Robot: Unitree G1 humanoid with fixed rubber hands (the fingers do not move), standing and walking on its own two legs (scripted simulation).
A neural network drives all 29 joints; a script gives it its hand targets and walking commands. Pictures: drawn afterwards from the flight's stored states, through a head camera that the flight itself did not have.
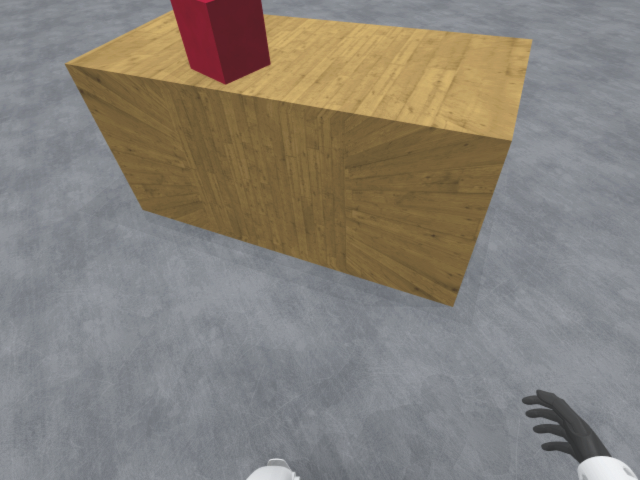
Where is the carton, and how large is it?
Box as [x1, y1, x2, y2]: [170, 0, 270, 84]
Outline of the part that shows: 170,0 191,68 225,84 270,63 260,0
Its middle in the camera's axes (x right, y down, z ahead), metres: -0.31 -0.66 +1.20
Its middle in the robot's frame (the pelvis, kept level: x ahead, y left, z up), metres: +1.36 +0.31 +0.06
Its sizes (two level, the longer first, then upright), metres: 0.195 0.185 0.223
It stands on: a pedestal, 0.71 m high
